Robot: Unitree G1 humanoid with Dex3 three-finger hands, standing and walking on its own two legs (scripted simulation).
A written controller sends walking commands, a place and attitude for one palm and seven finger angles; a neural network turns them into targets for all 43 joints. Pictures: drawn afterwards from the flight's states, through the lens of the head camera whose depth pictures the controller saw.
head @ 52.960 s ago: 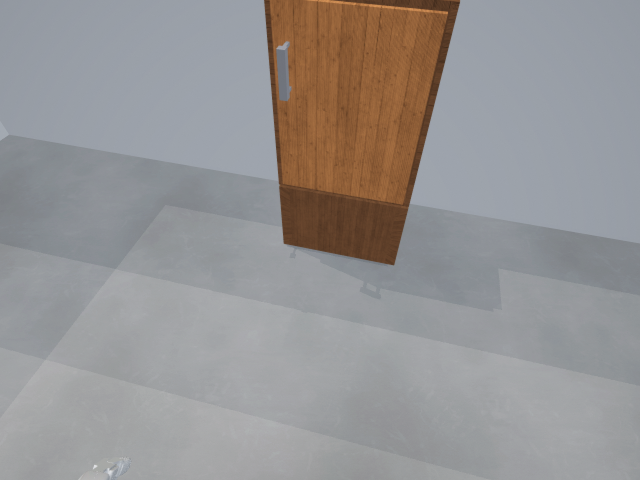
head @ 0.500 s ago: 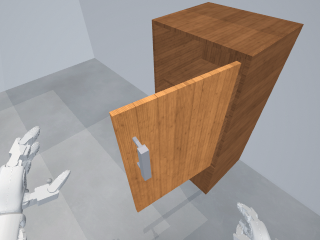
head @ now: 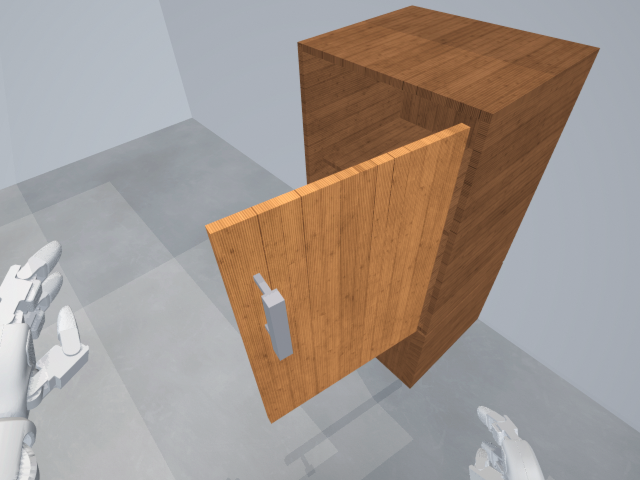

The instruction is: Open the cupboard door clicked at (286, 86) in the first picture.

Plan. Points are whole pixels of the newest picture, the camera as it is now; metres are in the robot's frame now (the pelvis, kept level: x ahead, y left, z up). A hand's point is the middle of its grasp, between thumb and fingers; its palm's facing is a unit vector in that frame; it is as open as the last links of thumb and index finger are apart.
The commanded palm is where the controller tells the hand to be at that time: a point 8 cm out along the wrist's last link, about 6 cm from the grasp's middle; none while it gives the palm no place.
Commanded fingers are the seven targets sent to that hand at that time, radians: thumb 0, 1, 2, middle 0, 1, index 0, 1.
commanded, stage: draw the hand back to the body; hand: left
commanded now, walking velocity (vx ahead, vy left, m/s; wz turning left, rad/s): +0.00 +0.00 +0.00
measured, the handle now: (271, 316) +0.34 +0.12 +0.00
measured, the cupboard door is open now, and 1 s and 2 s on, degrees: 81 81 81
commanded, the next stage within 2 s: step back with the hand held close in 0.04 s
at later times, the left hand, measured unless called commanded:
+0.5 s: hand (90, 351) +0.18 +0.25 +0.14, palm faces +0.30 -0.79 -0.53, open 7.4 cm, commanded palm +0.12 +0.30 +0.17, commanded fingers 0.00 0.90 0.90 -0.20 -0.30 -0.20 -0.30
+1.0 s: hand out of the picture +0.08 +0.30 +0.15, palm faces +0.50 -0.71 -0.49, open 7.4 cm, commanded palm +0.02 +0.33 +0.17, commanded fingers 0.00 0.90 0.90 -0.20 -0.30 -0.20 -0.30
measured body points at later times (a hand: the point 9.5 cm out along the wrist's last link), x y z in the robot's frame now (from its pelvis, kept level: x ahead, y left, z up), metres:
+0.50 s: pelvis -0.03 +0.01 +0.00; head -0.01 -0.01 +0.45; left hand +0.16 +0.29 +0.17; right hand +0.14 -0.25 -0.09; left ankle -0.02 +0.10 -0.74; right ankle -0.01 -0.10 -0.74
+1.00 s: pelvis -0.11 +0.02 -0.02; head -0.09 +0.03 +0.43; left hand +0.05 +0.33 +0.18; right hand +0.07 -0.21 -0.11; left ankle -0.02 +0.10 -0.74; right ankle -0.02 -0.09 -0.74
